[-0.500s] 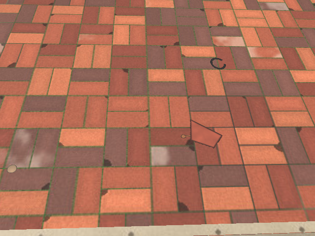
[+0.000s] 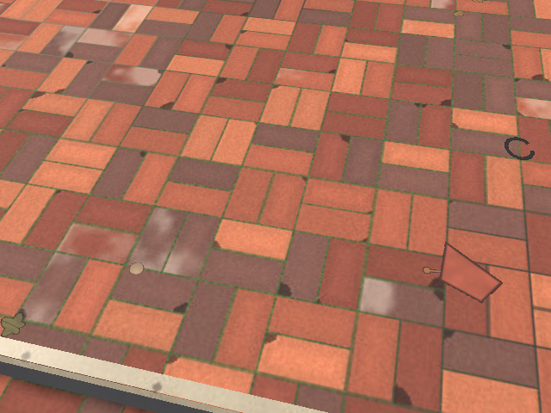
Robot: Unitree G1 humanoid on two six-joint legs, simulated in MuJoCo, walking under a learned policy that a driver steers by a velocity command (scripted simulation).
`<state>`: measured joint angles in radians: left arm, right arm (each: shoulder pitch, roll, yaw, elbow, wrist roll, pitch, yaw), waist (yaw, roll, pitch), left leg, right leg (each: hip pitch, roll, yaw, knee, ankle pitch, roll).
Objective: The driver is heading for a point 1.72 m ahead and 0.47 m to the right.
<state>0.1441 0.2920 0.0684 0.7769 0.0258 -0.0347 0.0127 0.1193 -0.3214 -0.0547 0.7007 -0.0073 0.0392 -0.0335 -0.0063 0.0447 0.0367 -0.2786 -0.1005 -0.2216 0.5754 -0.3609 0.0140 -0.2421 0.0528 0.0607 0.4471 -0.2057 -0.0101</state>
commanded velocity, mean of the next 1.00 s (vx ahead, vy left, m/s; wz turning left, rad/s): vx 0.03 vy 0.00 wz -0.39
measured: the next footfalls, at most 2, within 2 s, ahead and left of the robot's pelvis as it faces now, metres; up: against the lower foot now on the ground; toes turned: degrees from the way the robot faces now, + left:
right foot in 0.60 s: +0.00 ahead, -0.15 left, +0.00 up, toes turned -19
left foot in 1.08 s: +0.09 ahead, +0.04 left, +0.00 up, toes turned -29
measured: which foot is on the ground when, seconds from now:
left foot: down 0.00-0.60, up 0.62-1.00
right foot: down 0.00-0.32, up 0.34-0.58, down 0.60-1.00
